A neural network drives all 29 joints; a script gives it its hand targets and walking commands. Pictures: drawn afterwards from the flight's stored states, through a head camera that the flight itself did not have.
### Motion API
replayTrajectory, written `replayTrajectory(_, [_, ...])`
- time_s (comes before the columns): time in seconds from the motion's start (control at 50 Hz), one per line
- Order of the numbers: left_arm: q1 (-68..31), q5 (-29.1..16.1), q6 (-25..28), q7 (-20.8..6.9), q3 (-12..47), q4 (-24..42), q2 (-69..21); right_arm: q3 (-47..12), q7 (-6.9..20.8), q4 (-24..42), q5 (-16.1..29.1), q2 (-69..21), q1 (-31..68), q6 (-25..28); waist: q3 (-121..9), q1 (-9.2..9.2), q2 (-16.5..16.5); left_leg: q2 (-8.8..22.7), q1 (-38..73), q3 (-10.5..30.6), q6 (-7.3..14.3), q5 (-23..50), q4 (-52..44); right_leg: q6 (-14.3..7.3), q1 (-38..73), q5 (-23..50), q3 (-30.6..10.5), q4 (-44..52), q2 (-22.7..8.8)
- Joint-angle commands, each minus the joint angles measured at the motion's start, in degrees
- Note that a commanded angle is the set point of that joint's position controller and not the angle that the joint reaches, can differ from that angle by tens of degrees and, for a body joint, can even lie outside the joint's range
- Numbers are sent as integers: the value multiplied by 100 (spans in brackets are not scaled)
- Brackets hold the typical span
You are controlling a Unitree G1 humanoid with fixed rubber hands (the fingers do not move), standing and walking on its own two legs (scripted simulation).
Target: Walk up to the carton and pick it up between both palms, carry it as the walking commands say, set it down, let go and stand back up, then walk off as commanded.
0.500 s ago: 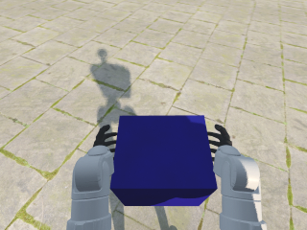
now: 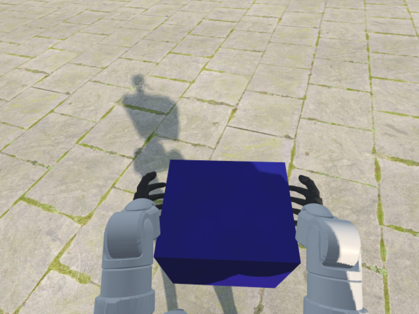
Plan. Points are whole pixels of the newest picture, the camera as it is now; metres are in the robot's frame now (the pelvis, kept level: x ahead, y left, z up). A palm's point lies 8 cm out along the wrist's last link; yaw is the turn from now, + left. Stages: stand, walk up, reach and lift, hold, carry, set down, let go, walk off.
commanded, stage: carry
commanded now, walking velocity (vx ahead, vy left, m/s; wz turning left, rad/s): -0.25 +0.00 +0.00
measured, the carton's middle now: (225, 227) +0.30 -0.02 +0.00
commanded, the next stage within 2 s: none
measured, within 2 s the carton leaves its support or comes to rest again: neither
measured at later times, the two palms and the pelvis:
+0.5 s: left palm out of the picture +0.11 +0.19 +0.10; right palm (299, 297) +0.14 -0.10 +0.11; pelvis -0.16 +0.01 +0.00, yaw +2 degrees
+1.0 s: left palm out of the picture +0.05 +0.14 +0.09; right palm out of the picture +0.05 -0.16 +0.09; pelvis -0.24 -0.01 -0.01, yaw -1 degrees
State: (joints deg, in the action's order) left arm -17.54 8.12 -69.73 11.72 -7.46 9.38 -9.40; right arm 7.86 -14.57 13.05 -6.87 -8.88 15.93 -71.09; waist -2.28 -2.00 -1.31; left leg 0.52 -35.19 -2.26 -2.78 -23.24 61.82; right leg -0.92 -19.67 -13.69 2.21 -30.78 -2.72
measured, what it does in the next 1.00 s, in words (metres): walks backwards: left foot, then right foot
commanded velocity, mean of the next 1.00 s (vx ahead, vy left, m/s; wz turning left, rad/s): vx -0.04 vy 0.00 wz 0.00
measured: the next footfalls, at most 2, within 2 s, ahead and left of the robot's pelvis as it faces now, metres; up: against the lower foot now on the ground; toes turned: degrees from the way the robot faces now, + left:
left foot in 0.22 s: -0.08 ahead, +0.12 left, +0.00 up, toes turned +3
right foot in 0.54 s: -0.17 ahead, -0.14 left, +0.00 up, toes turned -9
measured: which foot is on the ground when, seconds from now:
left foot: up 0.00-0.20, down 0.22-1.00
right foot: down 0.00-0.22, up 0.24-0.52, down 0.54-1.00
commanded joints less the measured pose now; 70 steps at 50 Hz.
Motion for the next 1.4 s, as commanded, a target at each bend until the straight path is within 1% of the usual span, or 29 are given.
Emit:
replayTrajectory(0.0, [-2475,-2395,-11,-2311,3440,138,-5697,-4120,2506,155,2716,-5875,3346,39,-1545,268,1202,72,70,-71,-134,-222,272,-626,1004,2405,-641,624,-1196])
replayTrajectory(0.06, [-2307,-2365,-56,-2297,3451,76,-5606,-4010,2485,-90,2607,-5778,3052,-48,-1762,293,1352,-69,415,-251,-94,-641,-755,-752,1341,2741,-970,598,-1287])
replayTrajectory(0.12, [-2262,-2347,-73,-2261,3541,98,-5641,-3918,2507,-207,2565,-5766,2860,-76,-1926,288,1474,-165,903,-292,78,-750,-1946,-861,1484,2958,-1237,669,-1401])
replayTrajectory(0.14, [-2238,-2350,-75,-2247,3579,124,-5661,-3894,2519,-219,2554,-5782,2766,-68,-1998,258,1467,-168,1148,-287,131,-526,-2480,-821,1483,3104,-1241,603,-1397])
replayTrajectory(0.16, [-2193,-2349,-75,-2233,3615,148,-5663,-3887,2534,-233,2550,-5811,2663,-52,-2067,209,1383,-124,1532,-291,161,71,-3321,-670,1389,3120,-1129,523,-1342])
replayTrajectory(0.18, [-2130,-2345,-67,-2218,3657,186,-5674,-3878,2553,-221,2555,-5832,2615,-33,-2207,208,1184,52,2112,-185,174,587,-4017,-422,1128,2635,-964,438,-1185])
replayTrajectory(0.2, [-2122,-2367,-42,-2206,3742,229,-5710,-3870,2587,-181,2568,-5866,2655,-10,-2258,236,642,517,2802,417,207,717,-4408,-126,497,1660,-728,127,-926])
replayTrajectory(0.22, [-2233,-2451,-22,-2231,3802,445,-5649,-3796,2608,-254,2525,-5905,2582,75,-2063,250,-1038,1915,3169,1909,700,1823,-4417,240,-805,56,-1,-395,-329])
replayTrajectory(0.24, [-2693,-2552,-11,-2227,3878,691,-5655,-3699,2626,-198,2502,-5994,2670,140,-1640,174,-1863,2520,2561,2083,1156,2834,-4524,297,-1124,-1543,225,-1363,-173])
replayTrajectory(0.26, [-2944,-2666,6,-2227,3996,739,-5783,-3639,2612,-116,2457,-6025,2688,134,-1504,165,-1325,2302,2318,1841,1300,2945,-4473,227,-987,-1568,-168,-2248,17])
replayTrajectory(0.28, [-3088,-2767,42,-2258,4089,745,-5857,-3618,2597,-9,2426,-6032,2784,149,-1418,175,-719,1975,2142,1439,1179,2468,-4432,184,-953,-1259,-319,-2663,92])
replayTrajectory(0.3, [-3248,-2852,60,-2271,4179,784,-5894,-3591,2566,62,2403,-6013,2874,166,-1407,193,-595,1718,2176,1080,1036,2030,-4387,180,-1025,-979,-326,-2794,77])
replayTrajectory(0.34, [-3297,-2907,13,-2279,4207,635,-5808,-3417,2520,-88,2256,-5871,2757,152,-1474,214,-711,1432,2422,752,944,1894,-4307,260,-1157,-837,-207,-2512,98])
replayTrajectory(0.44, [-2893,-2798,-201,-2302,4065,62,-5704,-3312,2474,-469,1948,-5716,2363,33,-1782,122,-1072,1325,2857,851,1061,2439,-4122,316,-523,-1488,155,-733,254])
replayTrajectory(0.46, [-2805,-2767,-223,-2311,4024,-46,-5720,-3328,2477,-510,1927,-5711,2361,18,-1806,141,-1050,1280,2887,848,1038,2556,-4027,306,-275,-1168,261,-114,297])
replayTrajectory(0.48, [-2729,-2742,-227,-2319,3978,-125,-5726,-3350,2485,-544,1934,-5698,2371,11,-1854,174,-957,1203,2820,787,920,2621,-3875,306,172,-531,368,690,277])
replayTrajectory(0.5, [-2665,-2718,-225,-2323,3938,-171,-5733,-3373,2499,-567,1962,-5703,2340,14,-1927,153,-902,1134,2538,795,737,2573,-3827,279,739,-161,243,1056,100])
replayTrajectory(0.52, [-2672,-2712,-216,-2329,3914,-143,-5756,-3428,2508,-555,2003,-5754,2356,22,-1972,129,-666,1068,2276,797,543,2409,-3753,226,1140,-18,-52,1248,-260])
replayTrajectory(0.54, [-2676,-2685,-195,-2342,3848,-150,-5749,-3490,2515,-560,2047,-5850,2416,34,-2035,109,-215,904,1950,720,353,2227,-3608,111,1402,394,-504,1131,-729])
replayTrajectory(0.56, [-2544,-2526,-121,-2344,3721,-274,-5777,-3665,2551,-352,2204,-5975,2763,31,-1685,85,667,629,1829,427,217,1697,-3560,-35,750,683,-767,1019,-1082])
replayTrajectory(0.58, [-2702,-2548,-86,-2342,3686,-164,-5795,-3787,2579,-228,2359,-6039,3111,34,-1466,98,845,642,1991,380,220,1428,-3496,-31,266,289,-619,1120,-1014])
replayTrajectory(0.62, [-2735,-2509,-50,-2307,3601,-131,-5794,-3881,2620,-108,2561,-6013,3409,28,-1331,151,647,656,2083,394,211,1168,-3478,-14,-269,-1125,-465,1317,-839])
replayTrajectory(0.64, [-2727,-2470,-37,-2288,3554,-135,-5788,-3901,2640,-105,2602,-5998,3435,7,-1283,160,586,701,2061,476,191,975,-3561,-16,-433,-1570,-424,1344,-753])
replayTrajectory(0.74, [-2863,-2411,-24,-2244,3511,-129,-5730,-3765,2673,-396,2528,-5950,3283,-56,-1191,184,395,720,1702,543,91,413,-3836,-25,-436,-2142,-428,1216,-690])
replayTrajectory(0.82, [-2915,-2476,-65,-2269,3585,-131,-5748,-3623,2641,-547,2415,-5946,3161,-58,-1261,175,232,691,1815,477,101,568,-3788,0,-493,-1999,-328,1164,-672])
replayTrajectory(0.94, [-3058,-2572,-87,-2293,3662,-37,-5767,-3470,2611,-630,2313,-5977,3095,-26,-1382,196,-103,824,1693,717,168,226,-4061,30,-331,-1704,-239,908,-562])
replayTrajectory(1.06, [-3039,-2603,-94,-2300,3690,7,-5794,-3470,2584,-544,2293,-5991,3053,2,-1570,200,-139,886,1680,799,199,283,-4123,22,-150,-1459,-300,849,-602])
replayTrajectory(1.2, [-2904,-2571,-82,-2295,3629,-1,-5779,-3540,2557,-448,2314,-5967,3009,23,-1668,203,52,872,1840,712,250,1069,-3891,22,-18,-849,-291,863,-702])
replayTrajectory(1.38, [-2772,-2551,-45,-2272,3573,24,-5709,-3561,2532,-400,2304,-5877,2899,52,-1851,216,52,918,2030,620,339,2130,-3620,19,304,142,-160,545,-684])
